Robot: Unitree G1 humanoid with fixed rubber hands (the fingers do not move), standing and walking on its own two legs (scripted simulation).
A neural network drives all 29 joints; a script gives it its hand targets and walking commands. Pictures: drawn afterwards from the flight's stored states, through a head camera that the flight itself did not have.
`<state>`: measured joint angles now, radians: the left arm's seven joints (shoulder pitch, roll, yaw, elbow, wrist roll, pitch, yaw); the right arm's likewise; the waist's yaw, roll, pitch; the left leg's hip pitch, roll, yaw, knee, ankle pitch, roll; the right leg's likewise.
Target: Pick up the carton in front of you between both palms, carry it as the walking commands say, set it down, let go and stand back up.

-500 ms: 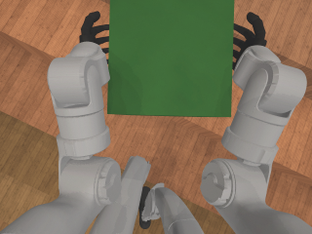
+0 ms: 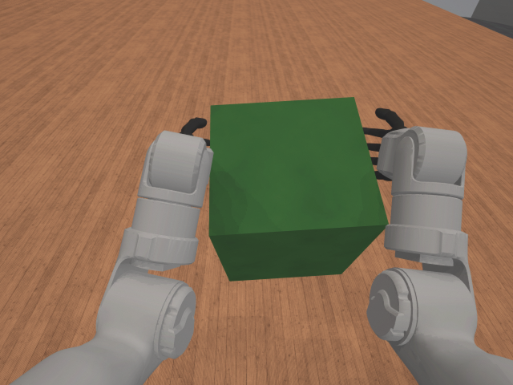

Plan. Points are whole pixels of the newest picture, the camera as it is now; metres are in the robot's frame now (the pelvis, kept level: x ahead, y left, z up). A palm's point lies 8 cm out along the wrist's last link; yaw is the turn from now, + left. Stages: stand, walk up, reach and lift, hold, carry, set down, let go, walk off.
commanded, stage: carry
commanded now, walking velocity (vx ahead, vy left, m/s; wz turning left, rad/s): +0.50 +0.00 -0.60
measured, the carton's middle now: (284, 200) +0.40 -0.03 +0.13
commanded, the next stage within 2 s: none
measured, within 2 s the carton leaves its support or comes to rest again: neither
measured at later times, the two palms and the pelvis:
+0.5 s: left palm out of the picture +0.76 +0.19 +0.41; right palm out of the picture +0.67 -0.08 +0.42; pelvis +0.34 +0.17 +0.21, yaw -16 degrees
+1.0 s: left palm out of the picture +1.01 +0.28 +0.39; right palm out of the picture +1.02 -0.01 +0.38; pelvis +0.64 +0.15 +0.23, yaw -3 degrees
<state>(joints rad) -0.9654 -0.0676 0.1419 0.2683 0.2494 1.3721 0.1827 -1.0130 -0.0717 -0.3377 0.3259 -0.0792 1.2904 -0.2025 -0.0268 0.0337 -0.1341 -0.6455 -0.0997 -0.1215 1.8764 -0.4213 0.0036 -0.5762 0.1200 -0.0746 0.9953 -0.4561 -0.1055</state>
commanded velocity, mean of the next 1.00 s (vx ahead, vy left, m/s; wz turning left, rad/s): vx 0.50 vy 0.00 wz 0.17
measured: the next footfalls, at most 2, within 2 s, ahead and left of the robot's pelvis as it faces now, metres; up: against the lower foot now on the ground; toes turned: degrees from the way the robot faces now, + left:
left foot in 0.22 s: +0.42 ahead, +0.25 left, +0.16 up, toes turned -6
right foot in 0.70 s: +0.56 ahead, +0.04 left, +0.16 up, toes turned -15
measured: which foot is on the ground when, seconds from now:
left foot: up 0.00-0.20, down 0.22-0.70, up 0.72-1.00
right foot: down 0.00-0.22, up 0.24-0.68, down 0.70-1.00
